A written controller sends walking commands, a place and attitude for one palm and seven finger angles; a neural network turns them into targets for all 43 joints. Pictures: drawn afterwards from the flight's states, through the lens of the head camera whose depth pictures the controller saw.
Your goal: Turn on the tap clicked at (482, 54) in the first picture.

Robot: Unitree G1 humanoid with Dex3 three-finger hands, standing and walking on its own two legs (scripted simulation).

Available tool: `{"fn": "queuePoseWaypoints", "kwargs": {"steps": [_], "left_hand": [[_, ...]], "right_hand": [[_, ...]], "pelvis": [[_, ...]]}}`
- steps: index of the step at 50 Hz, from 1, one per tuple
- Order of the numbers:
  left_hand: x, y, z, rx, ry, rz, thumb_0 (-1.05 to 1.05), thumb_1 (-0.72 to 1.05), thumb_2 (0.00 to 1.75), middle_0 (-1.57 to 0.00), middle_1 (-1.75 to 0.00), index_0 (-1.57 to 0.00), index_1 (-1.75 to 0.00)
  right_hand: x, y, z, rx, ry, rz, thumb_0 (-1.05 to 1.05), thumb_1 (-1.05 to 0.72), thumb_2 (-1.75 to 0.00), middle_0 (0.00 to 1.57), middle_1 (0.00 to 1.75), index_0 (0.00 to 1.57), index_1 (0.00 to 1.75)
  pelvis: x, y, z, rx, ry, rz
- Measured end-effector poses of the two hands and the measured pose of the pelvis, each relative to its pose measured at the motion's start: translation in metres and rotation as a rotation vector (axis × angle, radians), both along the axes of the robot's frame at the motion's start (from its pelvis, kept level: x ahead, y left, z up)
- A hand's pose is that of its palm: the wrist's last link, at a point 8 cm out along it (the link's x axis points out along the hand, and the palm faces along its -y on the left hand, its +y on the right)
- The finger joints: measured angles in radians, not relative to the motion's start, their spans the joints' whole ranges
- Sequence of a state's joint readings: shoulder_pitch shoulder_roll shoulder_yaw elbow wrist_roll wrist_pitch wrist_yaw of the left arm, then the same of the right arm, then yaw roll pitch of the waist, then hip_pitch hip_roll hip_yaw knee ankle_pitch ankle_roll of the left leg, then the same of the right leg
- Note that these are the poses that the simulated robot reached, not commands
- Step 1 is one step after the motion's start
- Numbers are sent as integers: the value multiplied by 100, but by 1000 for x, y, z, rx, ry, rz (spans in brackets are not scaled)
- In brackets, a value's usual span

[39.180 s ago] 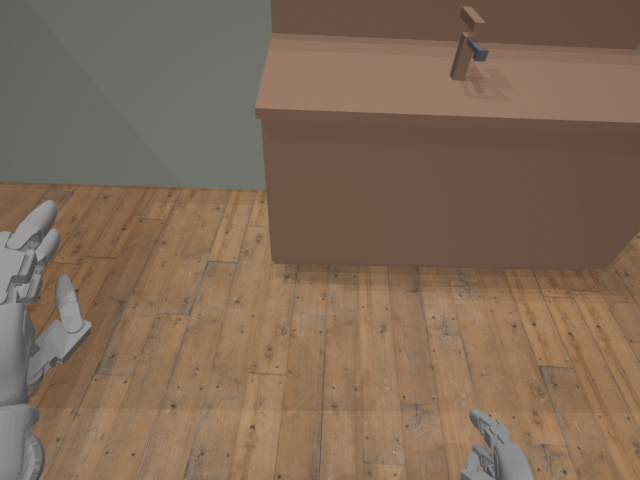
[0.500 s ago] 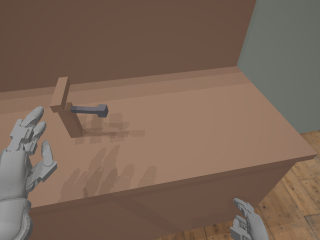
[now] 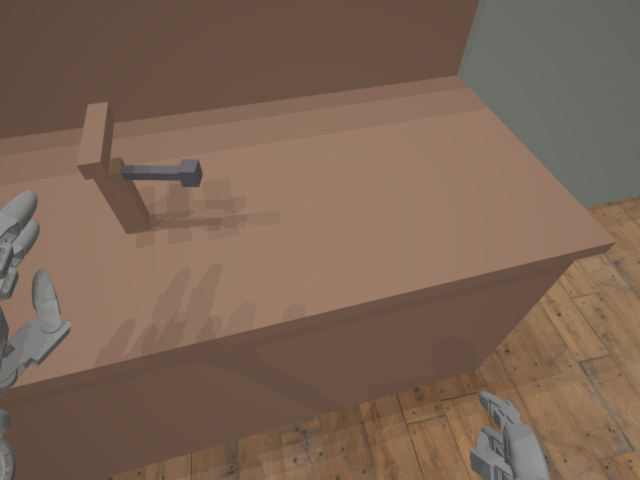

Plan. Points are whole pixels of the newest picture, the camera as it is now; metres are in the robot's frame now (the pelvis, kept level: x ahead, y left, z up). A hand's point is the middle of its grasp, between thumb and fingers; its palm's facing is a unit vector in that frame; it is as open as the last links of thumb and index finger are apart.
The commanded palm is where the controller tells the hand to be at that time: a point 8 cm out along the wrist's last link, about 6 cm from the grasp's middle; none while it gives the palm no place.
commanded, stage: step back with the hand held close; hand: left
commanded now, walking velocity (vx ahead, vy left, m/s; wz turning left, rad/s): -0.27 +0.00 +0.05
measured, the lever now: (190, 173) +0.48 +0.24 +0.09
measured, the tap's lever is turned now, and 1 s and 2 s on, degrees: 74 74 74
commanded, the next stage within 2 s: stop stepping back and stand still in 1.10 s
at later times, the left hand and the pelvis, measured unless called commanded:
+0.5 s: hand (56, 367) +0.17 +0.24 +0.16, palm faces +0.41 -0.81 -0.42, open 7.5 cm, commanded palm +0.12 +0.27 +0.18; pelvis -0.04 -0.01 -0.01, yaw +1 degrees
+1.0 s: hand out of the picture +0.05 +0.25 +0.18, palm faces +0.50 -0.80 -0.34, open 7.5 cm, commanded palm +0.00 +0.28 +0.18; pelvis -0.14 -0.01 +0.00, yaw +3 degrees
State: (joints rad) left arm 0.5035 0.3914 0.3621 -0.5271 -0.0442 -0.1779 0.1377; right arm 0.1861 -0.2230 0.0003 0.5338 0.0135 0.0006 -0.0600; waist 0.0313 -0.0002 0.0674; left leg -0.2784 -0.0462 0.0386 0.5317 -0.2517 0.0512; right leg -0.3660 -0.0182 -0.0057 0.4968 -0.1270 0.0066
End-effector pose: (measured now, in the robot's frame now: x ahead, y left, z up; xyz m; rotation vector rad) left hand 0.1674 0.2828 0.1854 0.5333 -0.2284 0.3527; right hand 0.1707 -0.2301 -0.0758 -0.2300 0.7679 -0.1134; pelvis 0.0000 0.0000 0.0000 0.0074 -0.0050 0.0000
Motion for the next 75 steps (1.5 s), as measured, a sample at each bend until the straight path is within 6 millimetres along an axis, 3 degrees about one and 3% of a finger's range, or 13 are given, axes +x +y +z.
{"fn": "queuePoseWaypoints", "kwargs": {"steps": [11,20,28,32,36,40,45,52,56,60,67,71,75], "left_hand": [[-16,-6,-18,-53,-10,-32,2,89,90,-21,-30,-21,-30],[-31,8,1,57,-77,17,2,88,90,-22,-30,-21,-30],[-41,-26,-14,-47,-21,-28,2,89,90,-21,-30,-20,-30],[-54,-38,-12,-65,-18,-83,2,88,90,-21,-30,-21,-30],[-76,-28,-6,-23,-18,-83,2,88,90,-22,-30,-21,-30],[-104,-5,-7,15,-35,-57,2,88,90,-22,-30,-21,-30],[-137,15,-3,-5,-59,40,2,88,90,-22,-30,-21,-30],[-161,-10,4,-72,-124,60,2,89,90,-21,-30,-20,-30],[-168,-34,-2,-71,-91,-18,2,89,90,-21,-30,-20,-30],[-192,-45,-8,-55,-15,-96,2,89,90,-21,-30,-21,-30],[-251,-23,-12,-25,-44,-77,2,88,90,-22,-30,-21,-30],[-274,-4,-3,-49,-81,45,2,88,90,-22,-30,-21,-30],[-288,-5,7,-96,-129,98,2,89,90,-21,-30,-21,-30]], "right_hand": [[-28,2,-6,-20,17,11,1,-90,-90,20,30,21,30],[-39,4,-11,-10,36,11,1,-90,-90,20,30,21,30],[-35,0,-10,31,-13,45,1,-90,-90,20,30,21,30],[-46,-9,-1,16,-14,26,1,-90,-90,20,30,21,30],[-64,-13,11,-23,-12,17,1,-90,-90,20,30,21,30],[-86,-14,8,-82,-19,23,1,-90,-90,20,30,20,30],[-124,1,6,-52,0,24,1,-90,-90,20,30,20,30],[-165,12,-7,54,-18,70,1,-90,-90,20,30,21,30],[-181,2,-15,70,-19,64,1,-90,-90,20,30,21,30],[-207,-15,-4,46,-20,5,1,-90,-90,20,30,21,30],[-257,-36,10,-89,-52,-37,1,-90,-90,20,30,20,30],[-288,-34,14,-66,-39,-46,1,-90,-90,20,30,20,30],[-306,-27,8,-12,-22,-24,1,-90,-90,20,30,20,30]], "pelvis": [[-25,3,-8,-20,16,17],[-28,-2,-9,-19,31,24],[-49,-18,-8,-22,18,17],[-65,-21,-4,-1,29,40],[-80,-19,-1,20,53,57],[-101,-5,-9,-2,67,85],[-124,-5,-1,-6,35,69],[-153,-18,-3,-19,-1,41],[-181,-27,-7,-34,-2,36],[-206,-29,-2,3,15,28],[-246,-18,-12,-7,7,53],[-256,-19,-2,-16,-26,62],[-262,-21,5,-30,-34,68]]}}
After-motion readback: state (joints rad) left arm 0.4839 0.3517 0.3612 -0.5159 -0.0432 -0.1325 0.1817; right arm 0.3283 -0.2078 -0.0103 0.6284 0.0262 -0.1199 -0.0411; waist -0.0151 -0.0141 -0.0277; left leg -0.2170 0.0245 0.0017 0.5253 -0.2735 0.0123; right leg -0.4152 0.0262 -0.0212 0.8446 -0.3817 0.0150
